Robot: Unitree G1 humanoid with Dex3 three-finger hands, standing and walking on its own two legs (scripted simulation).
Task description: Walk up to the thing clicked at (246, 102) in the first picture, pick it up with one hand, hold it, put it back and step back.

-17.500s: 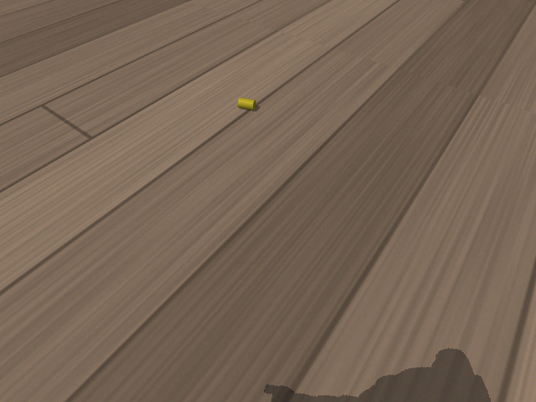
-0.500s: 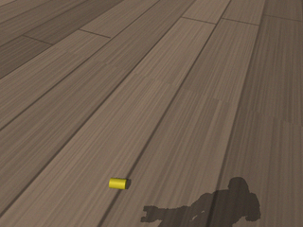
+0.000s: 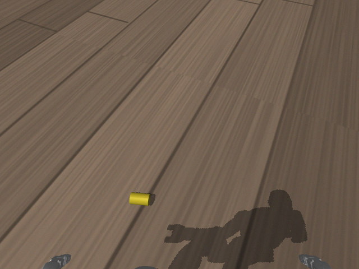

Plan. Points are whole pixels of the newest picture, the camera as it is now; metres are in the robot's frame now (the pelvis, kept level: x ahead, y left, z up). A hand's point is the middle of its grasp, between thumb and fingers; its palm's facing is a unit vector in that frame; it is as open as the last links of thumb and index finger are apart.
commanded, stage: walk up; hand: left
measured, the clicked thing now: (140, 198) +0.51 +0.23 -0.74
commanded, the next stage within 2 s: none
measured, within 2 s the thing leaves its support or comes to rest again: neither
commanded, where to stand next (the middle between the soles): +0.15 +0.01 m, yaw +0 degrees
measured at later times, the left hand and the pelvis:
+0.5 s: hand out of the picture +0.02 +0.30 -0.17, palm faces -0.10 -0.92 -0.37, open 7.4 cm; pelvis -0.10 +0.04 -0.01, yaw -3 degrees
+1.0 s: hand out of the picture -0.11 +0.31 -0.16, palm faces +0.00 -0.93 -0.38, open 7.4 cm; pelvis -0.24 +0.04 -0.02, yaw +0 degrees
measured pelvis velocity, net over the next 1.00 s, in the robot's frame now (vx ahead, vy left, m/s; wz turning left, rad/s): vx -0.24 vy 0.04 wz -0.01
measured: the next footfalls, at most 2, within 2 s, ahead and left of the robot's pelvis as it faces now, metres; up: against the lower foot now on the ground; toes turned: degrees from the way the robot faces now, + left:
left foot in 0.20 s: -0.01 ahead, +0.15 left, +0.00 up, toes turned -1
right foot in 0.58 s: -0.12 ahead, -0.09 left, +0.00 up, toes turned -2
